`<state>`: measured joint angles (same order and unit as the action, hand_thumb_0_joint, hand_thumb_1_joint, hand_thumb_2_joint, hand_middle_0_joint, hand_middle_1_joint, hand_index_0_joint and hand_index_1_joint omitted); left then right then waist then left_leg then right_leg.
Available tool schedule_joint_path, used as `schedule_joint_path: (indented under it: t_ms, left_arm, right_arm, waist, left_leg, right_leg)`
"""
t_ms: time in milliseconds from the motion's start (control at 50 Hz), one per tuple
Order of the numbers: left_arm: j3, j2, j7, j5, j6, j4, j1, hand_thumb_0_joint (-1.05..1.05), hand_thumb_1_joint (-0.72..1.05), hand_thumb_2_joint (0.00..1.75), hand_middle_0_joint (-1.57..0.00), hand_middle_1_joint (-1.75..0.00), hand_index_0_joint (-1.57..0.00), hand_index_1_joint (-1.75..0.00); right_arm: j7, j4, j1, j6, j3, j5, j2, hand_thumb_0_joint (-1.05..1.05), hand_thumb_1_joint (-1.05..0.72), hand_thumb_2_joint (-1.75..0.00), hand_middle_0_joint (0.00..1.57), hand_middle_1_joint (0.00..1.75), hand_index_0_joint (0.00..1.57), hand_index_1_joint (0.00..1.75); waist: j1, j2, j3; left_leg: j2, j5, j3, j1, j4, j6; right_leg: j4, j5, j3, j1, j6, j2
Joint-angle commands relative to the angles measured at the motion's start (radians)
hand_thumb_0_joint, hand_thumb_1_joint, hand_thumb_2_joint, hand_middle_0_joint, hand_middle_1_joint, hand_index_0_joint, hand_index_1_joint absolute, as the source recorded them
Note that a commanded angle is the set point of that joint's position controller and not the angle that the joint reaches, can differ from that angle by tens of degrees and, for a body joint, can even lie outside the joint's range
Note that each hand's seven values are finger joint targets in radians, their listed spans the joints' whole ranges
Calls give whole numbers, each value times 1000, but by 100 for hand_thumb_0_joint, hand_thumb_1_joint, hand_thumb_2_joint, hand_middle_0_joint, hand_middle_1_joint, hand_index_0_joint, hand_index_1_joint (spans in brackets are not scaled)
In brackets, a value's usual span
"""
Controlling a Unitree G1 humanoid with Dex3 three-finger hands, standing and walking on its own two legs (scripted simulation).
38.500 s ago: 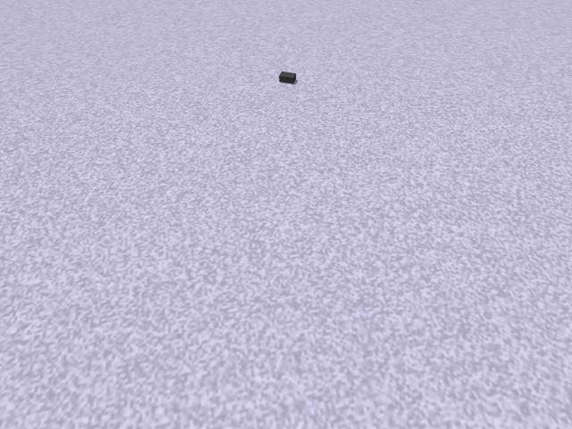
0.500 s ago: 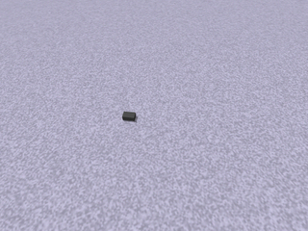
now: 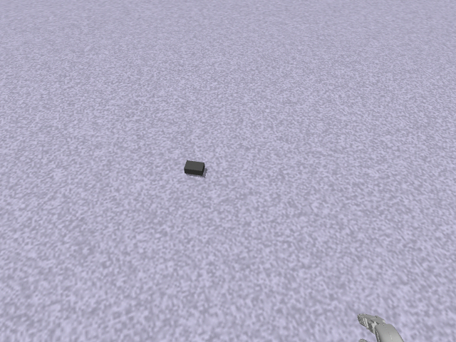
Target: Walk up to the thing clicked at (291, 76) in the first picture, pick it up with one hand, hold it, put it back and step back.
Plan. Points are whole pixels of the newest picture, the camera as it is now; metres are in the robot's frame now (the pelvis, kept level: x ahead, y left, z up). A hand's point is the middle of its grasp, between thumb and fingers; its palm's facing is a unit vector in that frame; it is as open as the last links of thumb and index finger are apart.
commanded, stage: step back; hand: left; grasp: from above
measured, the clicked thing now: (194, 167) +1.07 +0.22 -0.75
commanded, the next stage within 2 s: stand in 0.08 s
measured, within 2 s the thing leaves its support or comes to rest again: neither
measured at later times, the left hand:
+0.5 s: hand out of the picture +0.09 +0.25 -0.14, palm faces -0.04 -0.94 -0.33, open 7.3 cm
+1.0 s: hand out of the picture +0.07 +0.25 -0.15, palm faces -0.05 -0.94 -0.33, open 7.3 cm
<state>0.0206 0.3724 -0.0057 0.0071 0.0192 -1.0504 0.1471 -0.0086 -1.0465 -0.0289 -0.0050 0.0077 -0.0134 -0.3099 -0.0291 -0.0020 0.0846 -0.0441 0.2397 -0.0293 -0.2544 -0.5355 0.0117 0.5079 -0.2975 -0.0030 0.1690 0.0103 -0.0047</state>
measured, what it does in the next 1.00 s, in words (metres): stands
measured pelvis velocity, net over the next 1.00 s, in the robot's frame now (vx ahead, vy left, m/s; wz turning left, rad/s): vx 0.00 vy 0.00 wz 0.00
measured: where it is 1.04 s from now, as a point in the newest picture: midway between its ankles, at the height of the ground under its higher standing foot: outside the picture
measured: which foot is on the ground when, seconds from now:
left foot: down 0.00-1.00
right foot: down 0.00-1.00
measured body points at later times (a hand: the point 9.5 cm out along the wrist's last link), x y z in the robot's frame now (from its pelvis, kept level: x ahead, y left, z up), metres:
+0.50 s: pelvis +0.00 +0.01 +0.01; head +0.01 +0.01 +0.46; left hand +0.10 +0.30 -0.12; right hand +0.08 -0.30 -0.12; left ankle +0.03 +0.13 -0.73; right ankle -0.01 -0.13 -0.73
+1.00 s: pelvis +0.00 +0.00 +0.01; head +0.01 +0.00 +0.46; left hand +0.07 +0.30 -0.12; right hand +0.07 -0.30 -0.12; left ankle +0.03 +0.13 -0.73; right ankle -0.01 -0.13 -0.73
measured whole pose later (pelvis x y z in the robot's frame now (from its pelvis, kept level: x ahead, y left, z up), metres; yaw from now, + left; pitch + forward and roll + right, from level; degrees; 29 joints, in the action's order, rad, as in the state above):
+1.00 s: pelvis +0.00 +0.00 +0.01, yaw +0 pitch -2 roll +0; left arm -0.01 0.35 -0.01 0.01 0.01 -1.13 0.12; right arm -0.01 -1.17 -0.09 -0.01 0.00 -0.01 -0.34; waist 0.01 0.00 0.05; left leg -0.03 0.13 -0.04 -0.15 -0.32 0.01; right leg 0.32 -0.20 0.00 0.08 0.02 -0.02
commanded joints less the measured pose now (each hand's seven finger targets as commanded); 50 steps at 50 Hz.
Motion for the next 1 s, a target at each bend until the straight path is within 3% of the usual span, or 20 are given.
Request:
schedule_joint_path:
  t_ms: [0,40,60,120,140,260,320,480,500,600,980]
  left_arm:
    - [48,213,21,-1,31,38,-37,0,90,90,-20,-30,-20,-30]
    - [48,211,22,1,30,31,-41,0,90,90,-20,-30,-20,-30]
    - [24,175,16,-2,31,12,-58,0,90,90,-20,-30,-20,-30]
    - [21,184,15,-3,28,4,-82,0,90,90,-20,-30,-20,-30]
    - [19,184,16,-3,29,-1,-80,0,90,90,-20,-30,-20,-30]
    - [20,192,14,-3,26,-19,-101,0,90,90,-20,-30,-20,-30]
    - [19,189,13,-2,24,-26,-105,0,90,90,-20,-30,-20,-30]
    - [17,191,12,0,21,-31,-110,0,90,90,-20,-30,-20,-30]
    - [17,189,11,0,19,-31,-99,0,90,90,-20,-30,-20,-30]
    - [15,193,10,1,18,-36,-91,0,90,90,-20,-30,-20,-30]
    - [11,200,11,1,20,-24,-66,0,90,90,-20,-30,-20,-30]
  right_arm:
    - [15,33,44,-24,56,1,-236,0,-90,-90,20,30,20,30]
    - [16,25,56,-26,54,0,-230,0,-90,-90,20,30,20,30]
    - [9,14,29,-28,47,14,-235,0,-90,-90,20,30,20,30]
    - [7,1,47,-32,48,8,-235,0,-90,-90,20,30,20,30]
    - [6,-4,49,-33,48,9,-233,0,-90,-90,20,30,20,30]
    - [7,-26,47,-38,44,6,-233,0,-90,-90,20,30,20,30]
    - [8,-36,40,-36,44,7,-240,0,-90,-90,20,30,20,30]
    - [7,-51,20,-36,42,6,-242,0,-90,-90,20,30,20,30]
    - [8,-51,18,-34,44,6,-250,0,-90,-90,20,30,20,30]
    - [7,-56,5,-33,39,6,-243,0,-90,-90,20,30,20,30]
    - [8,-56,-14,-31,32,6,-243,0,-90,-90,20,30,20,30]
  waist:
    - [22,13,-143]
    - [18,2,-154]
    - [39,-3,-160]
    - [35,4,-147]
    - [31,3,-154]
    - [27,19,-144]
    - [30,25,-125]
    - [34,6,-119]
    - [33,17,-115]
    - [37,-2,-93]
    - [39,5,-119]
  left_leg:
    - [-95,-204,87,120,114,-49]
    - [-97,-236,78,124,124,-47]
    - [-95,-244,105,149,162,-48]
    - [-103,-288,105,179,190,-42]
    - [-101,-320,102,194,187,-42]
    - [-102,-299,98,183,238,-29]
    - [-97,-223,96,158,259,-25]
    - [-96,-198,97,157,276,-20]
    - [-93,-146,94,156,281,-20]
    - [-95,-108,104,156,286,-22]
    - [-99,-191,95,184,257,-24]
  right_leg:
    - [-121,300,115,-12,-47,-107]
    - [-126,337,109,-39,-42,-106]
    - [-159,311,103,-44,-33,-118]
    - [-186,293,89,-42,-23,-114]
    - [-190,331,86,-56,-23,-120]
    - [-214,277,86,-84,-20,-126]
    - [-235,221,88,-78,-18,-126]
    - [-248,190,88,-66,-23,-127]
    - [-256,161,89,-52,-22,-125]
    - [-262,133,92,-22,-24,-125]
    - [-251,192,92,-28,-25,-127]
